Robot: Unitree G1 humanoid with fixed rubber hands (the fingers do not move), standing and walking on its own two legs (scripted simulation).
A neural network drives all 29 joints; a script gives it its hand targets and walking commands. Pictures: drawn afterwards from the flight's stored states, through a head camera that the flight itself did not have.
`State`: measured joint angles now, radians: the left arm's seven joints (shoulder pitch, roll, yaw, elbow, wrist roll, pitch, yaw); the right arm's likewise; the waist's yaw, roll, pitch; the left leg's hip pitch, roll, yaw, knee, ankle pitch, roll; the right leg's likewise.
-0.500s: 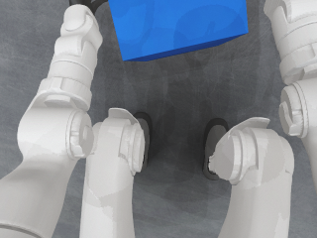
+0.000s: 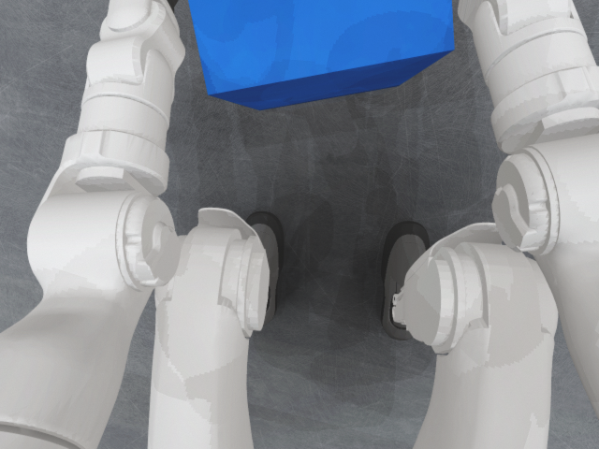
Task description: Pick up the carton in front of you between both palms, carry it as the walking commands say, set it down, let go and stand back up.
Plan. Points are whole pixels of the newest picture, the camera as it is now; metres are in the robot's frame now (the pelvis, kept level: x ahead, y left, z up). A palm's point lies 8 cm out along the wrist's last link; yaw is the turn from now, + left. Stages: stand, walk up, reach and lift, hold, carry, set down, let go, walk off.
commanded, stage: reach and lift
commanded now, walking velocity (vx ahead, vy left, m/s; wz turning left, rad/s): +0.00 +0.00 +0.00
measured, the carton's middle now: out of the picture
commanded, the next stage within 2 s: none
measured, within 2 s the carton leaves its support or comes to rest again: neither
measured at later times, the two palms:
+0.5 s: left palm out of the picture +0.49 +0.16 +0.03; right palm out of the picture +0.51 -0.14 +0.03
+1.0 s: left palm out of the picture +0.47 +0.15 +0.18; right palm out of the picture +0.47 -0.15 +0.18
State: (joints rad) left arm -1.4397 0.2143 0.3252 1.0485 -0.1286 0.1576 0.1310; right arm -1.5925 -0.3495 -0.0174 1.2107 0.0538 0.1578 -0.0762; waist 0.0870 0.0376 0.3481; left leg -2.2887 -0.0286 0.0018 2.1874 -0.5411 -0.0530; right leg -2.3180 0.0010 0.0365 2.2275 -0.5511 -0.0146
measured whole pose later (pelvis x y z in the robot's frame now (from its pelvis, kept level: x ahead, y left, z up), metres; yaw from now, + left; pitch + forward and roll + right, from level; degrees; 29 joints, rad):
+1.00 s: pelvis +0.03 +0.01 +0.21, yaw -4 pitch +38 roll +1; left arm -0.78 -0.10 0.49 0.56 0.21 0.40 0.06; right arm -0.84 0.03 -0.38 0.65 -0.23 0.40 -0.02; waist 0.05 0.00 -0.24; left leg -1.67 -0.04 -0.04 1.50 -0.49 -0.04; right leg -1.69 0.05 0.05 1.51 -0.47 0.02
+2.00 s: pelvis +0.09 +0.01 +0.41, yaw -4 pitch -4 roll +0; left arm -0.34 -0.17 0.33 0.43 0.32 0.59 -0.01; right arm -0.32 0.17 -0.31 0.41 -0.31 0.61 0.02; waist 0.00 0.00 -0.02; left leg -0.19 -0.02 -0.06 0.48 -0.23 0.00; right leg -0.20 0.02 0.06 0.48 -0.22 0.01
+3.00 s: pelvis +0.10 +0.01 +0.42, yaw -4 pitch -7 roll +0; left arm -0.24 -0.15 0.21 0.21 0.26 0.72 0.00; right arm -0.23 0.14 -0.19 0.19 -0.26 0.74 0.01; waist 0.00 0.00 0.02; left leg -0.04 -0.01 -0.07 0.35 -0.19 -0.01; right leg -0.05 0.01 0.06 0.35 -0.18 0.01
